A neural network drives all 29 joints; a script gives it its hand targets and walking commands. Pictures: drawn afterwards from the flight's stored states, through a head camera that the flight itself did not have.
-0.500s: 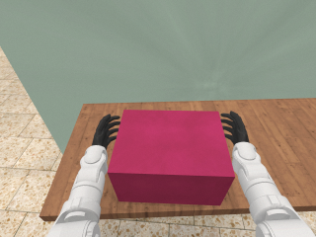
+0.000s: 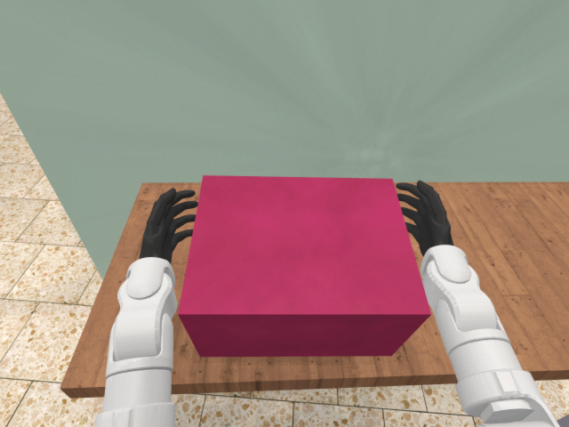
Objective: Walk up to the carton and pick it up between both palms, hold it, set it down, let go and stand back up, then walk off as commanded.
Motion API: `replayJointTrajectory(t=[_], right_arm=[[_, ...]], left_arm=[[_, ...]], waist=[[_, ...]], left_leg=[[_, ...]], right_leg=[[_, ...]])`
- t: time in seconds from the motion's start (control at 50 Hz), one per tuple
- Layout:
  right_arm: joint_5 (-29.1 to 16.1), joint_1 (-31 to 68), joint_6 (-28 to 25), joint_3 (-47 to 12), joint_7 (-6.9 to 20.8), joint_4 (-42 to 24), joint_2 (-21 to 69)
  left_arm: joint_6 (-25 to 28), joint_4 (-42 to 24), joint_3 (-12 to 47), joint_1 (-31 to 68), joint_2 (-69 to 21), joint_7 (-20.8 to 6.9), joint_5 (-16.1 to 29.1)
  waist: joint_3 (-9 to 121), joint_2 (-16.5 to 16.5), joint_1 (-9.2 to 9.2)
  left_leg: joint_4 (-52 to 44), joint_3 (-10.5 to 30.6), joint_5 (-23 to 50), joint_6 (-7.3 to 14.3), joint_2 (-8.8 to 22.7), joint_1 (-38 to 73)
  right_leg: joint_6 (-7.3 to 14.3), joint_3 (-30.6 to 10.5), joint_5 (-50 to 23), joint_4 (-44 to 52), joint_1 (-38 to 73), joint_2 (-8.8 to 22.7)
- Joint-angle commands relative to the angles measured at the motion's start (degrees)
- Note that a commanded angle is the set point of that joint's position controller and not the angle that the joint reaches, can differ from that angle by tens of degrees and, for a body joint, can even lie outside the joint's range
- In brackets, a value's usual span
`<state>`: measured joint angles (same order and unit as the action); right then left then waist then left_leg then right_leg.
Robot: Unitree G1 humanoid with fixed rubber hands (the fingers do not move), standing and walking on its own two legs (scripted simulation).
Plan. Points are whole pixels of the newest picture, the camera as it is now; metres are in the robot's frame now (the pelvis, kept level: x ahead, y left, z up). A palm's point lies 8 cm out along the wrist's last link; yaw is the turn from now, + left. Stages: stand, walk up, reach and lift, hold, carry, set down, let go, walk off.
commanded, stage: reach and lift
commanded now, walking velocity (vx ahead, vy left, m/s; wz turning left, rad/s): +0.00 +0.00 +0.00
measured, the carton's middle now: (297, 266) +0.34 -0.01 +0.08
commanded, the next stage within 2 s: hold in 1.10 s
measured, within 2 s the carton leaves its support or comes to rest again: neither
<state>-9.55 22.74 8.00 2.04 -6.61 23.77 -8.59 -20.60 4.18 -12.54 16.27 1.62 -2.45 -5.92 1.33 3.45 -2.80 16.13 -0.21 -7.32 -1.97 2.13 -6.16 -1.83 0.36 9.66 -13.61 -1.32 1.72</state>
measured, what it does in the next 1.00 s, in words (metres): stands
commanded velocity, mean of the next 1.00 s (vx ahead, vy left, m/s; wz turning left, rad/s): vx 0.00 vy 0.00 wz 0.00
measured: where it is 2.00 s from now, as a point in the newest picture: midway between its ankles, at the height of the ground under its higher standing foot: outside the picture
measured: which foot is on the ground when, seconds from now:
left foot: down 0.00-1.00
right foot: down 0.00-1.00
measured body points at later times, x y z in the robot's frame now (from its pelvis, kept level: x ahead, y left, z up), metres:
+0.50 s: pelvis +0.00 -0.01 +0.00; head -0.04 +0.02 +0.45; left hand +0.36 +0.18 +0.15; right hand +0.37 -0.19 +0.16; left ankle +0.02 +0.14 -0.75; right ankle -0.02 -0.14 -0.75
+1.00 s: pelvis -0.01 -0.01 +0.00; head -0.04 +0.02 +0.45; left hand +0.35 +0.18 +0.17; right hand +0.36 -0.19 +0.18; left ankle +0.02 +0.14 -0.75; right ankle -0.02 -0.14 -0.75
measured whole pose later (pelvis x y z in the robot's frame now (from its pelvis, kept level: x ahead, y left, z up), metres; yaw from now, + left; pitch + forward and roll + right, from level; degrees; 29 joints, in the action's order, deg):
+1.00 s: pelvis -0.01 -0.01 +0.00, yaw +0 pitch -4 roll +0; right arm -11.3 32.6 17.7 2.6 -7.4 23.1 -10.1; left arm -33.6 0.4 -15.1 24.0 2.4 -4.5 -10.6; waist 1.1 2.8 -3.1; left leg 14.7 -0.3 -6.0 -2.0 2.5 -4.4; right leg -1.5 0.2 9.3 -14.2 -0.6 1.3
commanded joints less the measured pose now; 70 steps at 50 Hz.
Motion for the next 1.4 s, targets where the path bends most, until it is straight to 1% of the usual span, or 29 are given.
replayJointTrajectory(t=[0.0, 0.04, 0.08, 0.14, 0.18, 0.22, 0.24, 0.28, 0.34, 0.38, 0.44, 0.52, 0.56, 0.6, 0.66, 0.7, 0.74, 0.78, 0.84, 0.88, 0.94, 0.98, 1.02, 1.08, 1.16, 1.2, 1.26, 1.34, 1.38], right_arm=[[1.3, 31.9, 0.3, -16.5, 8.5, -8.7, 24.7], [2.5, 30.8, 2.8, -13.9, 8.7, -3.6, 24.2], [2.0, 33.9, 3.0, -13.4, 9.0, -4.4, 24.6], [-0.5, 42.7, -0.3, -15.8, 9.3, -14.4, 26.8], [-2.7, 46.5, -2.5, -19.1, 9.4, -22.5, 28.0], [-4.1, 47.1, -3.1, -21.7, 9.4, -26.4, 28.4], [-4.1, 46.0, -2.6, -22.0, 9.2, -25.6, 28.1], [-2.7, 42.3, -0.3, -20.3, 8.8, -18.6, 26.8], [0.4, 36.2, 3.9, -15.7, 8.6, -6.3, 25.0], [0.7, 36.1, 5.5, -14.9, 8.4, -4.1, 24.9], [-0.7, 41.4, 4.3, -14.6, 8.0, -8.3, 25.5], [-5.9, 46.0, 1.1, -20.2, 7.2, -23.7, 27.1], [-7.0, 44.3, 1.4, -21.4, 6.9, -25.7, 26.3], [-5.8, 41.4, 3.2, -19.4, 7.0, -19.6, 23.9], [-2.3, 38.0, 6.8, -14.5, 8.0, -8.2, 21.2], [-1.2, 38.9, 8.1, -13.3, 8.6, -6.5, 21.3], [-1.5, 42.1, 7.8, -13.2, 8.9, -7.8, 22.5], [-3.2, 45.9, 6.3, -14.8, 9.0, -12.1, 24.6], [-6.9, 50.0, 4.1, -19.8, 8.8, -22.3, 26.9], [-8.2, 50.4, 4.1, -22.0, 8.4, -25.1, 27.1], [-6.2, 47.4, 6.7, -19.7, 8.2, -16.5, 25.4], [-3.8, 44.7, 8.9, -16.1, 8.5, -8.4, 24.2], [-2.4, 44.3, 10.6, -13.8, 8.8, -4.3, 24.1], [-2.3, 47.1, 10.5, -12.7, 8.7, -4.2, 25.0], [-5.6, 48.6, 8.0, -16.3, 8.0, -12.5, 27.1], [-6.9, 48.0, 7.7, -18.0, 7.4, -15.7, 26.8], [-6.9, 45.7, 8.9, -17.5, 7.1, -14.0, 24.8], [-5.0, 45.4, 11.4, -14.4, 7.9, -8.5, 22.4], [-4.6, 46.5, 11.9, -13.7, 8.4, -8.0, 22.3]], left_arm=[[-3.3, 1.4, 22.0, 29.1, -22.7, -8.1, 0.3], [-6.0, 5.0, 16.9, 27.5, -21.9, -10.4, -3.3], [-7.3, 4.0, 15.5, 28.7, -23.0, -12.0, -4.2], [-5.7, -3.9, 20.8, 34.4, -26.1, -11.4, -0.2], [-3.9, -9.9, 25.8, 37.4, -27.0, -9.3, 3.3], [-3.0, -11.4, 28.0, 36.8, -26.3, -7.4, 5.1], [-3.2, -10.1, 27.6, 35.3, -25.2, -6.9, 5.0], [-4.7, -4.9, 24.2, 33.2, -23.1, -7.2, 3.0], [-8.3, 2.8, 16.4, 31.1, -20.2, -10.3, -2.0], [-10.0, 3.6, 14.1, 31.4, -20.3, -12.6, -3.3], [-10.2, -0.8, 16.2, 34.4, -22.8, -13.6, -2.0], [-7.9, -15.0, 25.2, 37.3, -24.7, -10.9, 3.4], [-7.7, -17.6, 27.0, 36.4, -23.6, -9.5, 4.4], [-9.0, -13.0, 24.9, 34.8, -21.7, -9.2, 2.8], [-12.0, -3.4, 19.3, 32.9, -20.3, -10.9, -1.2], [-13.4, -1.5, 17.2, 33.3, -20.4, -12.3, -2.1], [-13.4, -2.0, 16.7, 35.2, -21.2, -12.8, -1.6], [-12.3, -5.0, 18.1, 37.6, -22.1, -12.3, -0.1], [-10.1, -12.9, 22.7, 40.8, -22.9, -10.2, 3.3], [-9.5, -14.5, 24.0, 41.1, -22.4, -8.9, 4.2], [-11.1, -6.8, 20.3, 38.9, -20.1, -9.2, 1.4], [-13.1, -1.4, 16.0, 38.3, -18.5, -10.6, -1.4], [-14.4, 0.7, 13.3, 39.3, -17.9, -12.3, -2.6], [-14.5, -0.8, 14.4, 42.2, -19.5, -13.5, -1.2], [-12.7, -10.5, 19.7, 44.7, -21.9, -11.9, 2.0], [-12.2, -13.9, 21.6, 44.7, -21.8, -11.0, 2.9], [-13.2, -12.5, 21.2, 42.3, -20.5, -10.7, 1.9], [-15.6, -6.4, 17.7, 41.1, -19.5, -12.1, -0.6], [-16.1, -5.6, 16.9, 41.8, -19.9, -12.5, -0.7]], waist=[[8.1, -2.9, -0.45], [2.4, -0.8, -0.49], [3.2, -0.3, -0.16], [15.2, -2.1, 0.15], [25.4, -4.0, -0.23], [30.0, -4.6, 0.43], [28.7, -4.3, 0.95], [21.1, -3.0, 1.34], [8.7, 0.9, 0.95], [6.0, 2.0, 0.38], [10.6, 0.0, -0.19], [26.2, -5.4, -1.38], [27.2, -7.3, -1.63], [19.9, -7.6, -1.66], [7.5, -4.5, -1.62], [5.6, -2.4, -1.14], [7.9, -1.3, -0.48], [13.7, -1.5, -0.05], [26.5, -3.2, 0.43], [29.5, -3.9, 0.83], [19.0, -2.9, 1.1], [10.7, -0.9, 0.94], [7.1, 0.6, 0.79], [9.2, -0.4, -0.11], [21.3, -4.5, -1.32], [24.4, -6.3, -1.84], [19.6, -7.0, -2.25], [9.9, -4.5, -1.81], [9.3, -3.3, -1.25]], left_leg=[[-1.6, -2.5, 4.7, 0.3, -4.0, 9.0], [-4.1, -3.2, -0.1, 1.6, -4.1, 6.6], [-4.6, -3.6, 0.9, 1.9, -4.3, 6.7], [-1.8, -3.1, 10.6, 0.6, -4.6, 11.2], [1.5, -2.3, 19.5, -0.6, -4.8, 16.3], [3.4, -1.9, 23.2, -0.8, -4.9, 18.7], [3.3, -2.0, 22.0, -0.4, -4.9, 18.1], [1.4, -2.5, 15.1, 0.7, -4.6, 14.6], [-2.7, -3.7, 4.5, 2.7, -4.7, 9.7], [-3.8, -4.2, 3.4, 3.1, -5.0, 8.9], [-2.7, -4.0, 10.2, 1.7, -5.0, 11.1], [3.3, -2.7, 28.7, -1.5, -5.5, 19.1], [4.7, -2.2, 31.8, -2.4, -5.4, 20.9], [3.3, -2.2, 25.5, -2.1, -4.9, 18.1], [-1.8, -3.0, 10.0, -0.3, -4.0, 11.6], [-3.6, -3.6, 5.5, 0.6, -3.8, 9.6], [-3.8, -3.7, 6.4, 0.9, -4.1, 9.6], [-2.2, -3.5, 12.4, 0.7, -4.5, 11.8], [1.9, -2.7, 24.0, -0.2, -5.1, 17.7], [3.3, -2.4, 26.1, -0.5, -5.3, 19.0], [0.8, -2.9, 15.6, 0.7, -5.0, 14.4], [-2.2, -3.7, 6.4, 2.0, -4.7, 10.7], [-4.0, -4.4, 1.4, 2.8, -4.7, 8.7], [-3.9, -4.4, 3.0, 2.2, -4.7, 9.1], [0.4, -3.5, 19.0, -0.1, -5.3, 15.9], [2.2, -3.1, 23.8, -1.1, -5.5, 18.0], [1.7, -2.9, 20.8, -1.3, -5.3, 16.6], [-2.2, -3.3, 8.5, -0.1, -4.3, 10.9], [-3.2, -3.4, 6.3, 0.4, -4.1, 9.7]], right_leg=[[0.5, 2.1, -3.0, 2.2, -5.9, -3.2], [0.4, 2.3, 0.3, 2.8, -3.8, -2.7], [0.1, 2.8, -0.7, 2.7, -1.8, -3.0], [-0.3, 3.9, -9.1, 1.0, -0.1, -4.2], [-0.6, 4.5, -15.9, -0.3, -0.1, -5.1], [-1.0, 4.5, -18.5, -0.8, -1.4, -5.5], [-1.0, 4.2, -17.9, -0.6, -2.2, -5.4], [-0.8, 3.6, -12.2, 0.6, -4.4, -4.8], [-0.6, 3.1, -3.0, 2.7, -4.6, -3.3], [-0.8, 3.0, -2.9, 3.1, -2.8, -2.9], [-1.0, 3.6, -10.0, 2.2, 0.2, -3.6], [-1.1, 4.2, -26.1, -1.0, 4.0, -5.4], [-1.1, 4.2, -26.9, -1.2, 2.5, -5.7], [-0.7, 4.0, -20.3, 0.1, -0.5, -5.3], [0.4, 3.9, -5.0, 2.5, -3.3, -4.4], [0.7, 3.6, -1.5, 3.0, -2.4, -4.1], [0.3, 3.7, -3.2, 2.7, -0.9, -4.2], [-0.3, 4.1, -9.0, 1.6, 0.8, -4.8], [-0.8, 4.4, -19.8, -0.7, 2.9, -5.7], [-1.0, 4.2, -22.2, -1.1, 2.3, -5.8], [-0.7, 3.8, -12.2, 0.8, -2.0, -5.1], [-0.4, 3.5, -2.9, 2.4, -3.9, -4.3], [-0.1, 3.2, 1.8, 3.3, -3.9, -3.8], [-0.2, 2.9, -0.8, 3.0, -2.5, -3.8], [-0.6, 3.7, -17.0, 0.2, 3.1, -4.8], [-0.7, 3.8, -21.6, -0.5, 3.9, -5.1], [-0.5, 3.8, -17.9, 0.2, 2.1, -5.0], [0.5, 3.4, -4.5, 2.3, -0.7, -4.6], [0.7, 3.3, -2.3, 2.4, -0.7, -4.7]])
